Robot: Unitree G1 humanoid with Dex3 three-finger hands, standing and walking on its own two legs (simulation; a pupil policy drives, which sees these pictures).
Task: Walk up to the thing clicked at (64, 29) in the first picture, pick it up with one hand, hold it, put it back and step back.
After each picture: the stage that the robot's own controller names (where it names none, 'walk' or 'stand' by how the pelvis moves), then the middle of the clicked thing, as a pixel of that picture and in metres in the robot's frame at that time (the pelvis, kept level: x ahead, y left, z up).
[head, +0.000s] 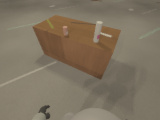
stand; (65, 30) +1.06 +0.37 -0.07
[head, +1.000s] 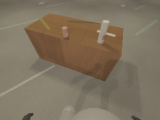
walk; (65, 32) +0.93 +0.31 -0.04
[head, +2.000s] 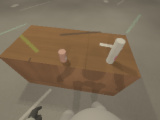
walk; (62, 55) +0.54 +0.23 -0.06
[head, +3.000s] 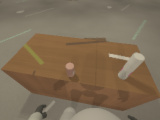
stand; (70, 70) +0.40 +0.17 -0.05
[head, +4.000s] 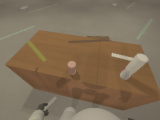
stand; (72, 68) +0.41 +0.15 -0.06
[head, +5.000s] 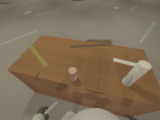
stand; (72, 74) +0.38 +0.14 -0.07
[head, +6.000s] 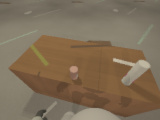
stand; (74, 73) +0.39 +0.13 -0.07
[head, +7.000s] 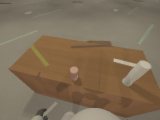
stand; (74, 73) +0.39 +0.13 -0.07
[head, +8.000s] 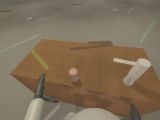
rise first; (73, 75) +0.37 +0.15 -0.07
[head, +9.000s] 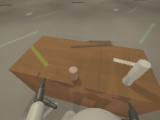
go down; (73, 73) +0.38 +0.15 -0.07
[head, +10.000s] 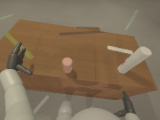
go down; (67, 65) +0.40 +0.13 -0.02
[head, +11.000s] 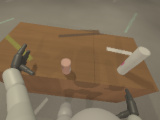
go down; (66, 66) +0.39 +0.14 +0.00
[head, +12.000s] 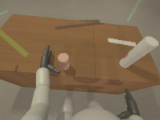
close in; (64, 61) +0.40 +0.15 +0.02
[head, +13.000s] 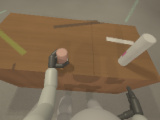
close; (62, 57) +0.43 +0.15 +0.03
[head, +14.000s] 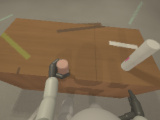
lift; (63, 68) +0.35 +0.15 +0.02
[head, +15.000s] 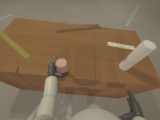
lift; (62, 67) +0.36 +0.16 +0.02
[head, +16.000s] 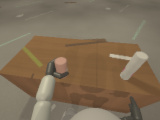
hold; (61, 68) +0.31 +0.17 +0.12
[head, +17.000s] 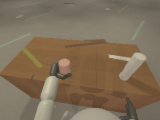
hold; (65, 69) +0.32 +0.15 +0.11
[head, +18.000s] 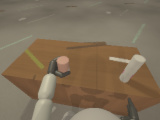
crouch; (63, 66) +0.31 +0.16 +0.14
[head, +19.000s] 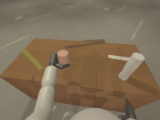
crouch; (63, 60) +0.37 +0.17 +0.13
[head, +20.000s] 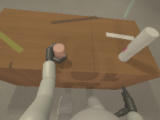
lower; (59, 53) +0.45 +0.16 +0.05
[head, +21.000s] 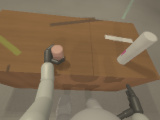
lower; (58, 54) +0.44 +0.17 +0.04
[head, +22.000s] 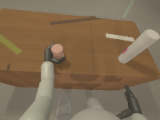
lower; (58, 53) +0.44 +0.17 +0.04
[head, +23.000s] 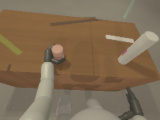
lower; (58, 54) +0.44 +0.17 +0.04
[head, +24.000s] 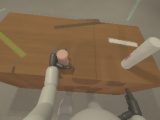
open; (63, 58) +0.41 +0.15 +0.03
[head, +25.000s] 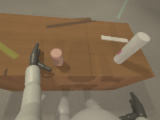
sink last; (57, 57) +0.43 +0.17 +0.03
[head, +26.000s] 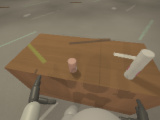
stand; (72, 65) +0.43 +0.16 +0.00
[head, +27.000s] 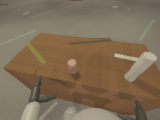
stand; (72, 66) +0.42 +0.16 -0.01
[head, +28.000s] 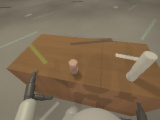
stand; (73, 66) +0.42 +0.15 -0.01
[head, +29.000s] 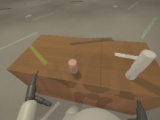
sink last; (73, 66) +0.42 +0.15 -0.01
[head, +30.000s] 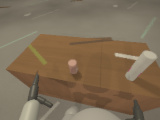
rise; (73, 67) +0.42 +0.15 -0.02
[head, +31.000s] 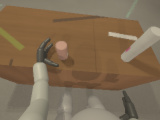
withdraw; (62, 51) +0.45 +0.15 +0.06
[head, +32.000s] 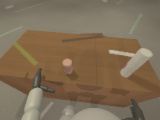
sink last; (67, 66) +0.40 +0.16 -0.01
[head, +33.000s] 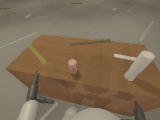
stand; (72, 66) +0.43 +0.15 -0.01
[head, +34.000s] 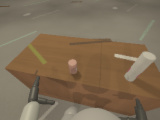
stand; (72, 66) +0.42 +0.15 -0.01
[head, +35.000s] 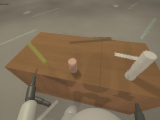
sink last; (72, 65) +0.42 +0.16 -0.01
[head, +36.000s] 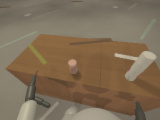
sink last; (73, 66) +0.42 +0.15 -0.02
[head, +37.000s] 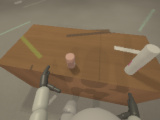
withdraw; (70, 61) +0.44 +0.15 +0.00
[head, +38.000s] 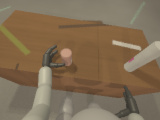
open; (66, 57) +0.42 +0.15 +0.03
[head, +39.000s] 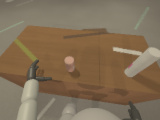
sink last; (69, 64) +0.40 +0.15 -0.01
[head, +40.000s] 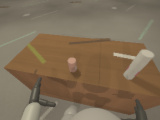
stand; (72, 65) +0.44 +0.16 -0.01
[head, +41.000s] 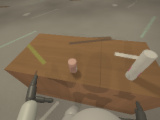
stand; (72, 66) +0.43 +0.15 -0.01
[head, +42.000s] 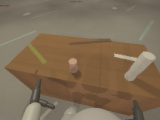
sink last; (73, 65) +0.43 +0.15 -0.01
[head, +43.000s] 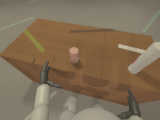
hold; (74, 55) +0.47 +0.14 +0.02
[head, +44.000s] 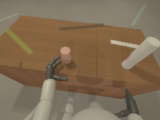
open; (66, 55) +0.45 +0.16 +0.03
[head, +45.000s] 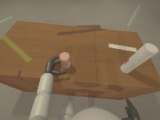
sink last; (65, 60) +0.42 +0.16 +0.01
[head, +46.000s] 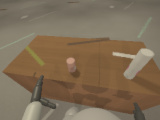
sink last; (71, 65) +0.44 +0.16 -0.01
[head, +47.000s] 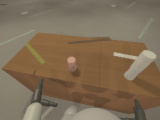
stand; (72, 64) +0.44 +0.16 -0.01
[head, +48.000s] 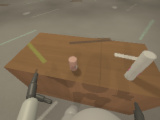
sink last; (73, 63) +0.45 +0.16 -0.01
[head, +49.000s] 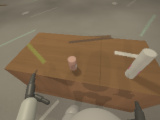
sink last; (72, 63) +0.44 +0.16 -0.01
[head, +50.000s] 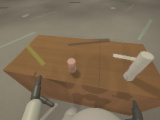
sink last; (72, 65) +0.44 +0.16 -0.01
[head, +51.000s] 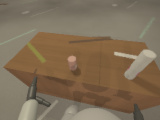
rise; (72, 63) +0.45 +0.16 -0.01
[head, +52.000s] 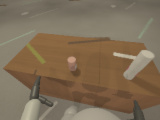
sink last; (72, 64) +0.44 +0.16 -0.01
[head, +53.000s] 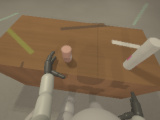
withdraw; (67, 54) +0.46 +0.16 +0.03
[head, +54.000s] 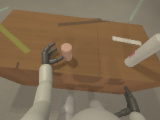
lower; (66, 52) +0.45 +0.14 +0.04
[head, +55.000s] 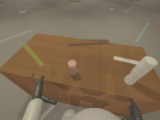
sink last; (72, 67) +0.41 +0.15 -0.01
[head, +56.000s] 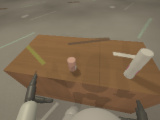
stand; (72, 64) +0.45 +0.16 -0.01
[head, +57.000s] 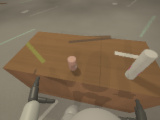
stand; (72, 63) +0.44 +0.16 -0.01
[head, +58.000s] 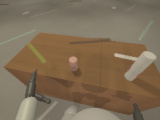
sink last; (73, 64) +0.45 +0.16 -0.01
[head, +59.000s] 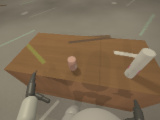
sink last; (72, 63) +0.44 +0.16 -0.02
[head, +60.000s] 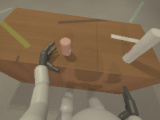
hold; (66, 47) +0.49 +0.15 +0.06
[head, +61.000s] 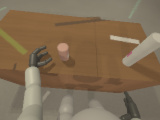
crouch; (63, 52) +0.45 +0.16 +0.04
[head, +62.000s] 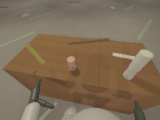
sink last; (71, 63) +0.45 +0.17 -0.01
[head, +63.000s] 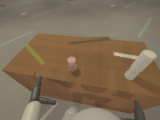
stand; (72, 64) +0.44 +0.16 -0.01
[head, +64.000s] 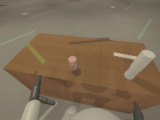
stand; (72, 63) +0.45 +0.16 -0.01
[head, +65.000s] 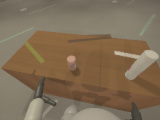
rise; (71, 63) +0.44 +0.16 -0.01
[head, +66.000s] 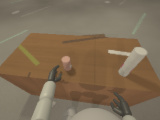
stand; (66, 63) +0.45 +0.17 -0.02
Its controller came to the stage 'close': yes
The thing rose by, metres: 0.19
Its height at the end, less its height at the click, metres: +0.00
